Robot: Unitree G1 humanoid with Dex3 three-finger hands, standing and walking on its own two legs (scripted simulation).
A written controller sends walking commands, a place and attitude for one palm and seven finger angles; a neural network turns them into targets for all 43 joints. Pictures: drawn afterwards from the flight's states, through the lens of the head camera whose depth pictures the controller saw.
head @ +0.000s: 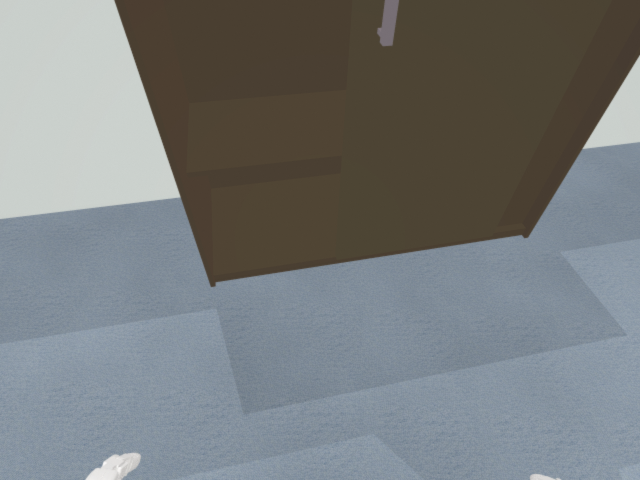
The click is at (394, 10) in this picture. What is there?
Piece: wardrobe's sliding door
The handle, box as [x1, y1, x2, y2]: [377, 0, 398, 45]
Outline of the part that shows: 398,0 385,0 382,27 378,28 377,30 382,45 392,44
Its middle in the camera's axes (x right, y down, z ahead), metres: +0.15 -0.56 +0.80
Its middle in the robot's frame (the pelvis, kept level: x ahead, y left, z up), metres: +1.01 -0.08 +0.27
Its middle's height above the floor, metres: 1.03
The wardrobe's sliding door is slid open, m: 0.48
